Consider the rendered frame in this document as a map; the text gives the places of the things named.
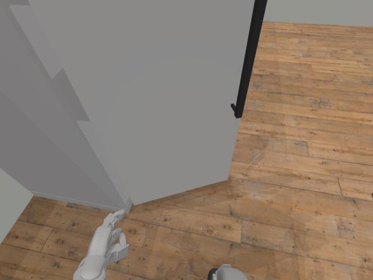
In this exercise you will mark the handle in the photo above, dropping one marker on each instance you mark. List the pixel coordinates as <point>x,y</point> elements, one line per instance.
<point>252,43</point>

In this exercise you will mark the left robot hand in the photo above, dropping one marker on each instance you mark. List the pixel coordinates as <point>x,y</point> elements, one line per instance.
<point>104,238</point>

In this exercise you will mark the left robot forearm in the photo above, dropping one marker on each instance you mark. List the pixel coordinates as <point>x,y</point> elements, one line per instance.
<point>92,267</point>

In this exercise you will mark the robot right shin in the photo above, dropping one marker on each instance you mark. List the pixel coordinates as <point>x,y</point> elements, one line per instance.
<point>225,266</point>

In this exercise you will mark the fridge door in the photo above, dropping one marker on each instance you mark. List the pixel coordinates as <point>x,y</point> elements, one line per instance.
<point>157,79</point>

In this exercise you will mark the right robot thigh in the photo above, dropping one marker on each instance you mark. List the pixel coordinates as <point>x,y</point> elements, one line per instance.
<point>228,274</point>

